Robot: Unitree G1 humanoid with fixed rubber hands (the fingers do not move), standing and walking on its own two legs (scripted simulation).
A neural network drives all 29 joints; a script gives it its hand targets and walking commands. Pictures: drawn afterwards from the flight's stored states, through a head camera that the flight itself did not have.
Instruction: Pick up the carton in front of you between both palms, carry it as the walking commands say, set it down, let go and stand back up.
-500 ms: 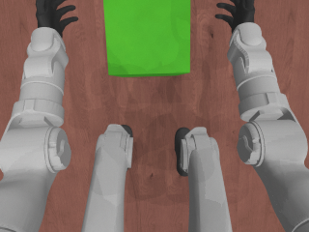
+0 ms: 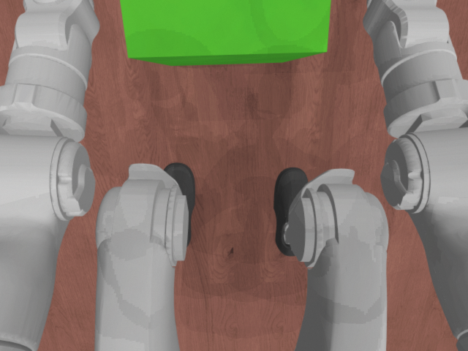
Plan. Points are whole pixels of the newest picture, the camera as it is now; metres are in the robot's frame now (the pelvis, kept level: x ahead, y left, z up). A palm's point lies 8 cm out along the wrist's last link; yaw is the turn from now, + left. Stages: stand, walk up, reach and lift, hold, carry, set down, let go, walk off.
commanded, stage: reach and lift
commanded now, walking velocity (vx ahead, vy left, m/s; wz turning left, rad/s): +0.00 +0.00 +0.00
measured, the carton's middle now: out of the picture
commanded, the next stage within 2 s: none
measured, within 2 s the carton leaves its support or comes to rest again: leaves its support in 0.78 s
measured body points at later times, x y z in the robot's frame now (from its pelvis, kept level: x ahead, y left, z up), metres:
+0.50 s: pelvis -0.01 +0.00 +0.00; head +0.38 +0.00 +0.23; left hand +0.56 +0.18 -0.18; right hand +0.58 -0.12 -0.18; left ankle +0.11 +0.13 -0.34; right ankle +0.11 -0.13 -0.34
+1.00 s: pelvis +0.00 +0.00 +0.02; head +0.32 +0.01 +0.35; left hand +0.54 +0.17 -0.07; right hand +0.56 -0.13 -0.07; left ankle +0.11 +0.13 -0.34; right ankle +0.11 -0.13 -0.34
